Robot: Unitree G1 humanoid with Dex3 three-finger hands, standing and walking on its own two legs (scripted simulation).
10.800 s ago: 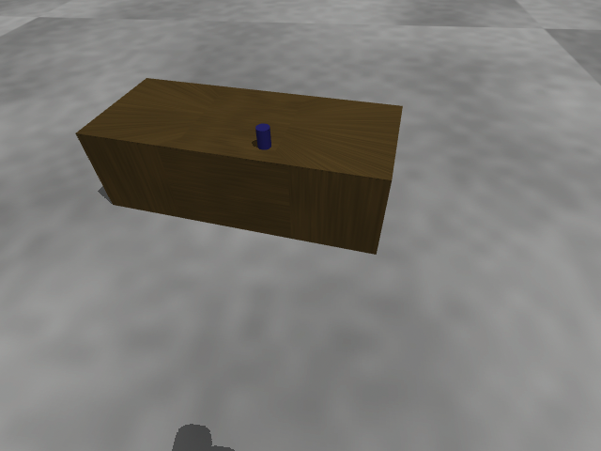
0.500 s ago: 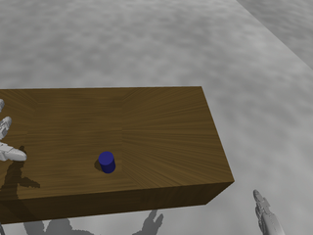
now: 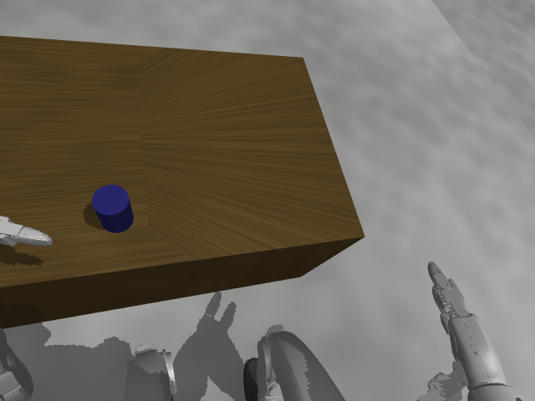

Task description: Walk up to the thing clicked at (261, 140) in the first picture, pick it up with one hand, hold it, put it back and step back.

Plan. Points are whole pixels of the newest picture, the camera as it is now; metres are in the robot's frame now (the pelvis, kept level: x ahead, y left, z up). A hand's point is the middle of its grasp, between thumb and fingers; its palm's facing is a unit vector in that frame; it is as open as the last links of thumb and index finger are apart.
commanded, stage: approach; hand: left
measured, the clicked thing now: (114, 209) +0.49 +0.18 -0.17
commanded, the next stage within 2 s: close in in 0.04 s
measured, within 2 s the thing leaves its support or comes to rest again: leaves its support in 1.96 s
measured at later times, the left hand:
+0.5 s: hand (95, 208) +0.48 +0.20 -0.15, palm faces +0.06 -1.00 +0.03, open 17.2 cm
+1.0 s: hand (120, 207) +0.48 +0.16 -0.14, palm faces +0.10 -1.00 +0.01, open 17.3 cm
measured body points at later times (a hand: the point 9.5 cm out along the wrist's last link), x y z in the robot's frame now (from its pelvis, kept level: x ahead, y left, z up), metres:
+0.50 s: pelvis -0.02 +0.00 -0.09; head +0.18 +0.09 +0.30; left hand +0.47 +0.26 -0.15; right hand +0.15 -0.26 +0.03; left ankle +0.05 +0.11 -0.60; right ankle +0.05 -0.15 -0.60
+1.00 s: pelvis -0.01 -0.01 -0.08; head +0.18 +0.07 +0.32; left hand +0.47 +0.22 -0.14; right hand +0.16 -0.27 +0.03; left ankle +0.05 +0.11 -0.60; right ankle +0.05 -0.15 -0.60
